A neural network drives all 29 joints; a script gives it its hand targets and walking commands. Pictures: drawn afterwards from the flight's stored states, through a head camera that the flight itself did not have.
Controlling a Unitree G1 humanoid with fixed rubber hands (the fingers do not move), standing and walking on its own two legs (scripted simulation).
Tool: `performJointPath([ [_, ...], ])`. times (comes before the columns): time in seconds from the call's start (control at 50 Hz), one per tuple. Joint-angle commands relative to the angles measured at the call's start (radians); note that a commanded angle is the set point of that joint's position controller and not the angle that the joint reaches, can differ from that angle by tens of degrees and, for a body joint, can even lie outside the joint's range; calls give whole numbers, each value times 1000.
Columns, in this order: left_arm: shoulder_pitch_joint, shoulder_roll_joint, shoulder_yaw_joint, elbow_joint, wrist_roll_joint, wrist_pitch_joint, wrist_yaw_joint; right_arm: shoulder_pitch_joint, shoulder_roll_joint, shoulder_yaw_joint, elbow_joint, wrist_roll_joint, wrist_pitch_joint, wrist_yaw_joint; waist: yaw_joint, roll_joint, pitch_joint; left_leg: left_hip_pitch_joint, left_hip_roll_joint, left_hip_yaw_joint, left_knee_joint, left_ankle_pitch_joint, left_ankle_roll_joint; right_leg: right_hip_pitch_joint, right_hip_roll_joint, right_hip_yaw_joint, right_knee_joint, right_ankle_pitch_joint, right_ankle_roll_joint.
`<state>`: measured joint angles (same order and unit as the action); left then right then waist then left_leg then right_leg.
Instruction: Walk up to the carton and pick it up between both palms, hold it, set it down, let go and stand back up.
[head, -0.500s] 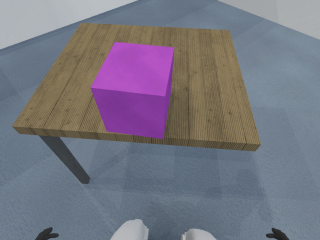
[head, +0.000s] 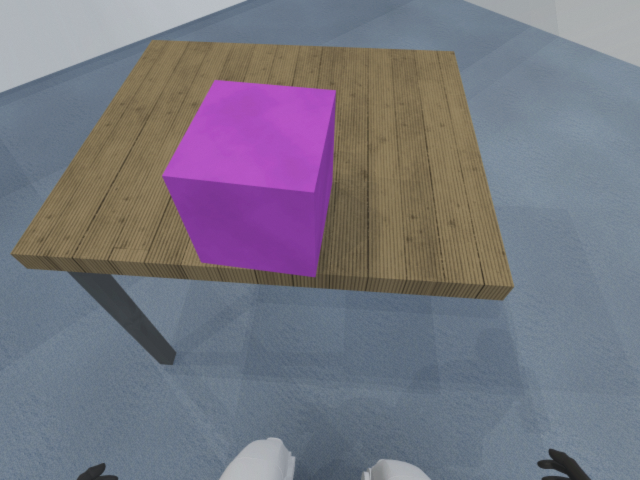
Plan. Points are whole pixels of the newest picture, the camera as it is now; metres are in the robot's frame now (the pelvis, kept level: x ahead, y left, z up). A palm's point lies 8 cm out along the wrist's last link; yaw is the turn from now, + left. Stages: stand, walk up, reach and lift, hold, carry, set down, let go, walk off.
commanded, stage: walk up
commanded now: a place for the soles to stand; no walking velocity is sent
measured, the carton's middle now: (265, 180) +0.52 +0.13 +0.02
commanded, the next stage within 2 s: none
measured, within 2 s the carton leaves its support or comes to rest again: neither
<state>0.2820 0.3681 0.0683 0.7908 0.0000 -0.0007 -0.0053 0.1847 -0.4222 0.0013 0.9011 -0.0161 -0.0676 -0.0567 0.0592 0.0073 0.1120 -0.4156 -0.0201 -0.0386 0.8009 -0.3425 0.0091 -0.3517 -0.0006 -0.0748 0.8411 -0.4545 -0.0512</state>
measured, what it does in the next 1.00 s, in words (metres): steps on the spot: left foot, then right foot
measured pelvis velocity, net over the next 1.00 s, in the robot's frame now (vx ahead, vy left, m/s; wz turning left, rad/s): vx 0.00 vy -0.05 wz -0.01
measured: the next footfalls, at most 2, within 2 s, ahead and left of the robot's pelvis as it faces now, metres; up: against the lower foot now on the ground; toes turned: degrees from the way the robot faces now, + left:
left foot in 0.54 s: +0.09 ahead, +0.12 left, +0.00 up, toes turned -2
right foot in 0.88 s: +0.05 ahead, -0.12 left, +0.00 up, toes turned -3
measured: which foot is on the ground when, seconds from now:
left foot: down 0.00-0.22, up 0.24-0.52, down 0.54-0.88, up 0.90-1.00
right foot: down 0.00-0.56, up 0.58-0.86, down 0.88-1.00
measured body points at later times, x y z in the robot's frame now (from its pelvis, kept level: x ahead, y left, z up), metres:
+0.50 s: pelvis +0.00 -0.01 +0.00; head +0.03 -0.02 +0.45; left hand +0.06 +0.31 -0.11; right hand +0.10 -0.33 -0.11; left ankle +0.04 +0.12 -0.69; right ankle +0.01 -0.09 -0.70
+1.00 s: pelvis +0.00 -0.05 +0.00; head +0.02 -0.04 +0.45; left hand +0.04 +0.27 -0.11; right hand +0.08 -0.38 -0.10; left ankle +0.03 +0.09 -0.67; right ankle +0.01 -0.12 -0.70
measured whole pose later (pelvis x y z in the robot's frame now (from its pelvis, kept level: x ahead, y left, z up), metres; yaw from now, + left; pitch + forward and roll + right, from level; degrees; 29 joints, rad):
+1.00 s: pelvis +0.00 -0.05 +0.00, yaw +0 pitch -3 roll +2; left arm 0.31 0.40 0.08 0.79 0.00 0.00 -0.03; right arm 0.25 -0.44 0.00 0.90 -0.02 -0.06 -0.06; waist 0.06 -0.04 0.11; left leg -0.46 -0.02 -0.05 0.98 -0.39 0.01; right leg -0.35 0.02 -0.07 0.83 -0.43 -0.07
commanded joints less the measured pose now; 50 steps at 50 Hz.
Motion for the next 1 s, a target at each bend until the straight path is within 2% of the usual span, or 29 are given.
performJointPath([
  [0.0,-70,216,56,-97,2,-4,11,239,-329,-123,-17,-1,-35,-27,-116,129,-236,381,386,-668,-344,332,330,-244,33,126,280,-164,52],
  [0.02,-64,234,52,-86,18,7,11,184,-334,-127,-22,4,-36,-28,-106,128,-203,344,423,-699,-354,216,375,-280,-14,187,296,-238,46],
  [0.06,-64,238,53,-61,28,5,-6,90,-339,-130,-40,-7,-24,-26,-68,76,-54,107,365,-601,-385,-26,319,-230,-38,160,247,-223,23],
  [0.1,-17,243,54,-33,26,8,-17,51,-325,-120,-59,-23,-18,-19,-46,143,-12,43,299,-505,-360,-14,262,-173,-52,157,129,-210,11],
  [0.14,41,241,68,-11,23,-8,-17,11,-293,-108,-75,-18,-15,-5,-1,142,-41,12,248,-457,-290,-9,229,-28,-44,142,-121,-90,-10],
  [0.16,83,240,69,15,34,-21,-13,-40,-257,-95,-86,-6,-9,2,33,98,-50,-55,189,-366,-172,69,172,91,-52,154,-288,-36,-11],
  [0.18,138,286,83,44,48,-34,-6,-23,-192,-82,-99,3,-6,4,54,-95,-83,-219,82,-191,70,89,88,246,-172,371,-466,-74,-18],
  [0.2,77,328,75,13,44,-41,0,23,-132,-61,-85,9,-3,-1,26,-206,-28,-350,-67,-36,192,-173,16,284,-324,577,-546,159,-39],
  [0.22,-2,319,72,-13,47,-36,1,7,-195,-75,-79,11,0,-13,10,-7,-49,-320,-24,-44,197,-241,12,233,-374,560,-528,167,-90],
  [0.24,-15,347,79,-3,36,-40,2,6,-220,-82,-64,12,3,-5,12,-8,-52,-262,1,-61,201,-265,13,181,-391,545,-526,82,-111],
  [0.3,-56,327,84,-29,40,-40,6,69,-239,-86,-40,24,1,3,-6,-118,-40,-280,19,-25,201,-146,21,263,-278,392,-475,228,-11],
  [0.42,40,289,79,-36,38,-25,10,48,-197,-72,-53,19,-1,-7,16,-204,-79,-201,28,31,104,-168,17,289,-281,323,-344,656,-59],
  [0.48,-43,278,70,-73,37,-11,-2,107,-184,-73,-38,14,-23,-8,-53,-181,-117,19,26,86,-98,-67,39,118,-240,236,-272,503,-131],
  [0.5,-94,266,54,-92,31,-5,-4,189,-213,-92,0,7,-31,-10,-100,-137,-104,175,18,71,-219,15,59,-1,-221,209,-185,467,-94],
  [0.52,-102,237,51,-99,25,-4,-9,269,-229,-105,8,-1,-41,-18,-140,-60,-152,311,59,-69,-286,82,80,-102,-147,132,-4,436,-60],
  [0.54,-98,179,37,-119,15,-7,-7,305,-329,-132,-6,-14,-50,-23,-137,160,-176,374,281,-457,-358,277,153,-225,-43,49,252,203,12],
  [0.56,-59,203,41,-98,8,7,1,269,-352,-131,-18,-9,-45,-24,-102,165,-212,393,369,-693,-401,183,267,-309,26,123,240,-158,30],
  [0.58,-67,251,48,-74,27,17,3,221,-348,-131,-22,-2,-42,-29,-93,55,-168,358,416,-745,-394,87,324,-318,-5,171,263,-244,27],
  [0.66,-50,268,68,-41,34,22,-27,147,-340,-136,-48,-19,-32,-26,-61,104,34,120,310,-590,-433,-176,245,-285,-58,170,241,-145,21],
  [0.74,-45,270,77,-42,45,21,-34,136,-320,-129,-58,-22,-28,-14,-63,158,1,122,319,-635,-403,-258,267,-242,-54,198,142,-189,14],
  [0.78,-16,275,80,-32,40,18,-37,98,-339,-138,-73,-28,-19,-10,-40,241,-8,24,322,-586,-413,-283,248,-142,-71,187,68,-172,-1],
  [0.82,106,280,87,26,33,4,-34,-23,-310,-124,-97,-14,-12,-11,49,195,-59,-117,271,-444,-265,-178,182,109,-76,185,-152,-9,-22],
  [0.84,164,291,92,45,44,-10,-27,-19,-238,-98,-108,-6,-6,-10,79,32,-43,-225,166,-292,-40,-64,120,223,-112,299,-410,-113,-26],
  [0.86,149,376,101,40,53,-28,-13,41,-124,-67,-104,10,0,-7,61,-248,10,-366,-55,-53,236,-173,24,228,-276,580,-611,-133,14],
  [0.88,49,376,94,-6,51,-28,-10,50,-164,-68,-83,10,2,-14,17,-61,32,-382,-67,-72,275,-179,-6,205,-358,661,-623,-4,31],
  [0.9,19,375,96,-7,30,-28,-2,78,-229,-89,-61,15,5,-7,4,52,-14,-331,-30,-94,260,-167,-3,202,-372,630,-615,-95,6],
  [0.94,-26,374,100,-34,37,-32,-1,77,-255,-90,-36,28,6,-4,2,-71,15,-331,-22,-80,276,-108,19,218,-296,511,-599,-20,64],
  [0.96,-20,332,86,-32,36,-41,6,93,-241,-89,-27,23,5,6,-13,-45,-15,-286,6,-66,253,-80,5,262,-280,462,-540,159,50],
  [0.98,-6,317,89,-42,30,-41,5,119,-228,-82,-24,29,0,3,-19,-134,-49,-316,13,-47,234,-58,16,337,-254,407,-467,401,50],
])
